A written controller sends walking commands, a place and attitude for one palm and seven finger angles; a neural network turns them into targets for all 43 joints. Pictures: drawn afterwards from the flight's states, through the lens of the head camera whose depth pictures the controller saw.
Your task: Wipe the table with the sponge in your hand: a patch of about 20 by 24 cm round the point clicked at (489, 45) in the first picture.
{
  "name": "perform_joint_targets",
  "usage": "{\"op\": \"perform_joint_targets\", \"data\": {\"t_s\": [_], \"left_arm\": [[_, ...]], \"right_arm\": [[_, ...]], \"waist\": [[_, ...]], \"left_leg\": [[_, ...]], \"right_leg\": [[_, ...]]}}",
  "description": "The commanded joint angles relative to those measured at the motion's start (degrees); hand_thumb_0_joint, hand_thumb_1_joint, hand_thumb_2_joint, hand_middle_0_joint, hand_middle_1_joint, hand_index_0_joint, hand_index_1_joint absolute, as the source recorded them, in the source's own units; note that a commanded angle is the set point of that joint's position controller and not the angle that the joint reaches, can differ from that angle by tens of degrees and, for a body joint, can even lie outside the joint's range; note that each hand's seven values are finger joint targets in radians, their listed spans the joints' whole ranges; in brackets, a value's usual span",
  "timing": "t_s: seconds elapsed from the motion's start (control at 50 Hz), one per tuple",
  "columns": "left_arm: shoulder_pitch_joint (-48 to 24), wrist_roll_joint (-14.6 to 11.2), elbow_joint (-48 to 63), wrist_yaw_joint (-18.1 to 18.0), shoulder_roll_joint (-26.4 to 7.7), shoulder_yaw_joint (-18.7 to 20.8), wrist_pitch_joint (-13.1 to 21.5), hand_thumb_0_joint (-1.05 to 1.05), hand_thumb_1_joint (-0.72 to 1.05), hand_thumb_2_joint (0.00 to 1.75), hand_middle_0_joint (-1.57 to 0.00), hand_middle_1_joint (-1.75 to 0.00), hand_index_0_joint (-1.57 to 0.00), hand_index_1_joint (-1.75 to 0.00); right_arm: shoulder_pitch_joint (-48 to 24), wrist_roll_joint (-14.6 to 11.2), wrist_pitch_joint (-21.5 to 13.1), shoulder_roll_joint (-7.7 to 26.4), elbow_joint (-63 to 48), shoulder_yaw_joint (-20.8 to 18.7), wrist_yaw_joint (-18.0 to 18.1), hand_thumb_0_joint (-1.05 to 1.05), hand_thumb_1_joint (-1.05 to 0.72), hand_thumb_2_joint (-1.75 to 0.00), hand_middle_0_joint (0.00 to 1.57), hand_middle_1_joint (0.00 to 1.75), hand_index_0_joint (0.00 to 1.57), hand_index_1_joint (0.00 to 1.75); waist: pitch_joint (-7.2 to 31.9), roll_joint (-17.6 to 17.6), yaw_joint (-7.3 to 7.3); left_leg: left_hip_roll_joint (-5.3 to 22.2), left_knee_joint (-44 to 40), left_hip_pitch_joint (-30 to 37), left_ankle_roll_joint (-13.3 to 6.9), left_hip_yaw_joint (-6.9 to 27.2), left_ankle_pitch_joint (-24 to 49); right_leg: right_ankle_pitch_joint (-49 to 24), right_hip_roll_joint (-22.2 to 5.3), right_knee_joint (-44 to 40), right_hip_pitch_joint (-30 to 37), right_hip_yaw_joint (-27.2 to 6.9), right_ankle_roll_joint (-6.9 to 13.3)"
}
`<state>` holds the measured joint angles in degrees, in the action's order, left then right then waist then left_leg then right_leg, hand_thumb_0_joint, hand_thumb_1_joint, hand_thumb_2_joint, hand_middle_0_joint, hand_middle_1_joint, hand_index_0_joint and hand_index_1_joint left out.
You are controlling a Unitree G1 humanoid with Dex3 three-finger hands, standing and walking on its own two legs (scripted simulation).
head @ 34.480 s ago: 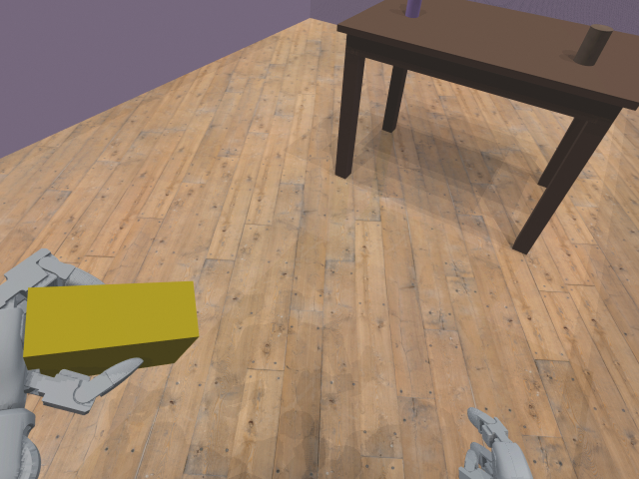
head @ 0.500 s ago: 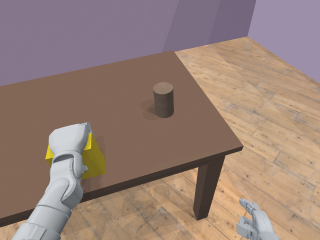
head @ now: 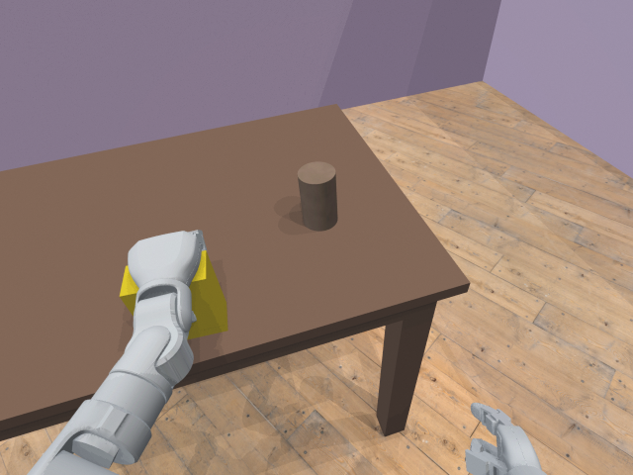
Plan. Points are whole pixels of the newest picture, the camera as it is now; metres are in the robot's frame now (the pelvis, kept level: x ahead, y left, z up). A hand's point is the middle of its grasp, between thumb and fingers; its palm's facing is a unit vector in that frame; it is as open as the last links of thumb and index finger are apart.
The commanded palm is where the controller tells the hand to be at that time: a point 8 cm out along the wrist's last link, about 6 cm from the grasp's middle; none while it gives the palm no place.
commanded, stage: slide across to the third lane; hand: left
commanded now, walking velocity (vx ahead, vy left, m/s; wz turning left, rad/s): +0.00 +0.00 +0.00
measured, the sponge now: (184, 309) +0.33 +0.25 +0.01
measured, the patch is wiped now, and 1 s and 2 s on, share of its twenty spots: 0.70 0.70 0.90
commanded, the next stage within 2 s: wipe forward along the third lane in 0.24 s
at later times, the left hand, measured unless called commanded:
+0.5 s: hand (182, 282) +0.34 +0.24 +0.07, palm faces -0.04 -0.02 -1.00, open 9.7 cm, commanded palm +0.33 +0.22 +0.11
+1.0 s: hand (189, 260) +0.38 +0.25 +0.07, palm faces -0.10 +0.04 -0.99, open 9.8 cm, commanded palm +0.38 +0.24 +0.10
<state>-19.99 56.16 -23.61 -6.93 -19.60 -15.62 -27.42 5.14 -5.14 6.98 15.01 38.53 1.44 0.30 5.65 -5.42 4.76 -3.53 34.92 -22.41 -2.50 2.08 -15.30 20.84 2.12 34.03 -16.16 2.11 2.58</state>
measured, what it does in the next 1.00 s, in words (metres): stands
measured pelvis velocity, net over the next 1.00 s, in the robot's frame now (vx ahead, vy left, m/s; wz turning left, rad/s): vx -0.03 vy -0.02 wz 0.00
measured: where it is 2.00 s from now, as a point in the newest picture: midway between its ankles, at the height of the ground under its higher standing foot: outside the picture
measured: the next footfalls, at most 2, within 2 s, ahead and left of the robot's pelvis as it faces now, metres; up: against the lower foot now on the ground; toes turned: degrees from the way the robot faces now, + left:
none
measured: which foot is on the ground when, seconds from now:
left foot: down 0.00-1.00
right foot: down 0.00-1.00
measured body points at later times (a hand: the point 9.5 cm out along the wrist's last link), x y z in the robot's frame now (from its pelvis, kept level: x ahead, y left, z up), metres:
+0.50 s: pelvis +0.00 -0.01 +0.00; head -0.01 -0.04 +0.45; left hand +0.34 +0.24 +0.12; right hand +0.20 -0.24 -0.10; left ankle +0.03 +0.09 -0.73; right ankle -0.03 -0.09 -0.73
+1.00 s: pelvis -0.03 -0.02 -0.01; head -0.01 -0.05 +0.44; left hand +0.38 +0.24 +0.12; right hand +0.09 -0.28 -0.14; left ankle +0.03 +0.09 -0.73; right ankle -0.03 -0.09 -0.73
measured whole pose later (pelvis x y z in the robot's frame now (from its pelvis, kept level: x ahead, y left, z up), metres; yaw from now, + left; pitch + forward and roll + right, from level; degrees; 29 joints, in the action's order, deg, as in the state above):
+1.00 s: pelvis -0.03 -0.02 -0.01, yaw +0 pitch +7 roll +0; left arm -40.1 57.5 -51.7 -6.9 -24.6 -9.1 -16.2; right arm 11.7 -4.8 8.2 16.0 41.3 0.3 2.9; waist 6.3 -4.4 0.3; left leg -1.7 39.3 -32.6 -0.8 3.3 -14.4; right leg 20.3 4.0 39.2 -26.7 3.6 4.5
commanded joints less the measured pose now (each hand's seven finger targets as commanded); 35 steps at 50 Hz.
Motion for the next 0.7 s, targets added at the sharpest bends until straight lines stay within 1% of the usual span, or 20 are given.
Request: {"op": "perform_joint_targets", "data": {"t_s": [0.0,0.02,0.06,0.1,0.12,0.14,0.18,0.2,0.26,0.3,0.32,0.34,0.4,0.44,0.46,0.48,0.5,0.54,0.6,0.68], "left_arm": [[-11.0,-2.65,6.7,-0.18,-1.3,2.69,2.33,0.0,0.1,1.3,-1.2,-1.6,-1.2,-1.6],[-11.49,-2.56,7.19,-0.19,-0.29,1.59,2.39,0.0,0.1,1.3,-1.2,-1.6,-1.2,-1.6],[-10.01,-3.19,7.63,-0.18,0.55,1.11,2.32,0.0,0.1,1.3,-1.2,-1.6,-1.2,-1.6],[-9.73,-3.27,7.57,-0.1,-2.21,3.44,1.83,0.0,0.1,1.3,-1.2,-1.6,-1.2,-1.6],[-10.83,-2.85,7.61,-0.22,-2.09,2.88,1.73,0.0,0.1,1.3,-1.2,-1.6,-1.2,-1.6],[-11.55,-3.07,7.65,-0.05,-0.03,0.82,1.59,0.0,0.1,1.3,-1.2,-1.6,-1.2,-1.6],[-12.16,-2.81,6.82,0.02,-1.69,2.01,1.47,0.0,0.1,1.3,-1.2,-1.6,-1.2,-1.6],[-10.83,-2.72,6.86,-0.04,-3.51,3.95,1.4,0.0,0.1,1.3,-1.2,-1.6,-1.2,-1.6],[-10.18,-2.89,7.2,0.23,-1.06,1.85,1.58,0.0,0.1,1.3,-1.2,-1.6,-1.2,-1.6],[-10.56,-2.86,6.6,0.26,-4.15,4.67,1.85,0.0,0.1,1.3,-1.2,-1.6,-1.2,-1.6],[-10.8,-2.58,6.04,0.24,-3.45,3.64,1.83,0.0,0.1,1.3,-1.2,-1.6,-1.2,-1.6],[-12.43,-2.76,5.19,0.37,-2.08,2.43,1.9,0.0,0.1,1.3,-1.2,-1.6,-1.2,-1.6],[-14.01,-1.85,2.44,0.45,-4.5,4.62,2.16,0.0,0.1,1.3,-1.2,-1.6,-1.2,-1.6],[-16.37,-1.47,1.28,0.59,-2.83,2.66,2.67,0.0,0.1,1.3,-1.2,-1.6,-1.2,-1.6],[-16.3,-0.99,-0.72,0.67,-4.15,3.83,2.82,0.0,0.1,1.3,-1.2,-1.6,-1.2,-1.6],[-18.22,-0.65,-0.83,0.76,-3.67,3.08,3.19,0.0,0.1,1.3,-1.2,-1.6,-1.2,-1.6],[-18.88,-0.24,-1.05,0.67,-5.42,4.84,3.69,0.0,0.1,1.3,-1.2,-1.6,-1.2,-1.6],[-19.04,-0.19,-2.76,0.49,-3.34,3.19,4.42,0.0,0.1,1.3,-1.2,-1.6,-1.2,-1.6],[-21.49,0.35,-6.6,0.49,-6.92,6.4,5.47,0.0,0.1,1.3,-1.2,-1.6,-1.2,-1.6],[-25.46,1.1,-10.26,0.0,-6.28,5.13,7.02,0.0,0.1,1.3,-1.2,-1.6,-1.2,-1.6]], "right_arm": [[-9.89,0.01,-2.61,6.33,-9.59,-2.31,0.19,0.0,-0.9,-0.9,0.2,0.3,0.2,0.3],[-9.83,-0.02,-2.5,6.29,-9.54,-2.28,0.2,0.0,-0.9,-0.9,0.2,0.3,0.2,0.3],[-9.85,-0.06,-2.34,6.25,-9.66,-2.42,0.13,0.0,-0.9,-0.9,0.2,0.3,0.2,0.3],[-10.61,-0.16,-2.0,6.45,-9.91,-2.21,0.41,0.0,-0.9,-0.9,0.2,0.3,0.2,0.3],[-10.39,-0.2,-1.88,6.45,-9.57,-2.29,0.52,0.0,-0.9,-0.9,0.2,0.3,0.2,0.3],[-10.29,-0.35,-2.03,6.23,-9.84,-2.18,0.56,0.0,-0.9,-0.9,0.2,0.3,0.2,0.3],[-10.0,-0.37,-2.0,6.56,-9.31,-2.29,0.81,0.0,-0.9,-0.9,0.2,0.3,0.2,0.3],[-10.19,-0.29,-1.93,6.55,-9.72,-2.25,0.86,0.0,-0.9,-0.9,0.2,0.3,0.2,0.3],[-10.02,-0.33,-1.97,6.38,-9.73,-2.36,0.87,0.0,-0.9,-0.9,0.2,0.3,0.2,0.3],[-10.09,-0.27,-1.91,6.7,-9.65,-2.32,1.13,0.0,-0.9,-0.9,0.2,0.3,0.2,0.3],[-9.77,-0.25,-1.85,6.67,-9.48,-2.27,1.19,0.0,-0.9,-0.9,0.2,0.3,0.2,0.3],[-9.46,-0.41,-1.94,6.65,-9.25,-2.28,1.32,0.0,-0.9,-0.9,0.2,0.3,0.2,0.3],[-8.85,-0.28,-1.74,6.99,-8.56,-2.28,1.7,0.0,-0.9,-0.9,0.2,0.3,0.2,0.3],[-7.87,-0.29,-1.78,6.95,-8.08,-2.36,1.85,0.0,-0.9,-0.9,0.2,0.3,0.2,0.3],[-7.35,-0.27,-1.66,7.16,-7.52,-2.46,1.97,0.0,-0.9,-0.9,0.2,0.3,0.2,0.3],[-7.3,-0.24,-1.59,7.16,-7.39,-2.46,2.07,0.0,-0.9,-0.9,0.2,0.3,0.2,0.3],[-7.1,-0.16,-1.55,7.14,-7.42,-2.49,2.14,0.0,-0.9,-0.9,0.2,0.3,0.2,0.3],[-6.01,-0.05,-1.64,7.12,-7.25,-2.74,2.16,0.0,-0.9,-0.9,0.2,0.3,0.2,0.3],[-5.05,0.08,-1.23,7.51,-6.47,-2.69,2.55,0.0,-0.9,-0.9,0.2,0.3,0.2,0.3],[-3.06,0.11,-1.06,7.53,-5.81,-2.94,2.67,0.0,-0.9,-0.9,0.2,0.3,0.2,0.3]], "waist": [[9.41,9.57,-1.62],[9.78,8.48,-2.04],[9.28,9.88,-2.33],[8.13,9.34,-1.86],[7.93,8.08,-2.26],[7.2,8.47,-2.57],[7.46,8.07,-2.6],[7.55,7.52,-1.89],[8.38,7.9,-2.3],[8.24,8.63,-2.04],[8.14,8.68,-2.26],[7.24,9.47,-2.99],[6.9,9.53,-2.84],[6.92,9.36,-3.63],[6.5,10.13,-3.71],[6.72,9.4,-3.98],[7.5,8.67,-3.59],[8.21,10.44,-4.09],[7.5,12.22,-4.34],[6.84,10.42,-5.46]], "left_leg": [[1.31,-3.89,8.51,-0.18,0.74,8.18],[1.18,-3.69,8.72,-0.18,0.47,8.61],[1.11,-3.35,8.55,-0.36,-0.02,9.18],[1.24,-4.1,7.84,-0.35,-0.02,8.23],[1.28,-4.19,8.04,-0.26,-0.13,7.43],[1.14,-4.37,8.01,-0.4,-0.06,7.0],[1.23,-4.31,8.26,-0.4,-0.26,7.19],[1.28,-4.77,8.11,-0.39,0.05,7.12],[1.06,-4.28,8.66,-0.49,-0.42,8.05],[1.16,-4.54,8.42,-0.52,-0.3,7.73],[1.11,-4.62,8.12,-0.49,-0.41,7.29],[1.05,-4.35,8.04,-0.54,-0.5,7.08],[1.11,-4.6,7.66,-0.47,-0.43,6.78],[0.82,-3.95,7.68,-0.53,-0.69,7.01],[1.01,-3.87,7.22,-0.43,-0.62,7.05],[0.88,-3.68,7.25,-0.43,-0.59,6.96],[0.99,-3.72,7.46,-0.39,-0.38,7.18],[0.66,-2.85,7.15,-0.57,-0.63,7.51],[0.68,-2.52,5.11,-0.47,-0.48,6.4],[0.34,-1.5,3.35,-0.42,-0.79,4.69]], "right_leg": [[-15.83,0.65,-6.0,-1.08,-1.0,1.14],[-16.66,0.51,-5.7,-0.78,-1.04,1.13],[-18.63,0.46,-5.99,-0.49,-1.11,0.85],[-17.63,0.49,-6.8,-0.32,-1.82,0.85],[-16.04,0.42,-6.68,-0.85,-1.65,0.83],[-15.35,0.51,-6.82,-1.33,-1.26,0.8],[-15.72,0.5,-7.01,-1.18,-1.55,0.83],[-15.03,0.66,-7.21,-0.87,-1.65,0.98],[-16.71,0.53,-7.17,-0.45,-1.61,0.83],[-16.56,0.64,-7.65,-0.29,-2.27,0.81],[-15.85,0.5,-7.39,-0.21,-1.96,0.73],[-16.1,0.56,-7.42,-1.14,-1.65,0.63],[-15.92,0.69,-7.66,-1.86,-2.11,0.74],[-16.54,0.53,-7.31,-2.32,-1.79,0.65],[-16.73,0.51,-7.19,-2.66,-1.77,0.71],[-16.51,0.45,-7.16,-3.23,-1.93,0.68],[-16.36,0.68,-7.02,-3.32,-2.23,0.93],[-17.46,0.5,-6.57,-3.29,-1.89,0.69],[-17.52,0.53,-6.68,-4.2,-2.69,0.54],[-15.85,0.16,-5.89,-6.2,-2.42,0.33]]}}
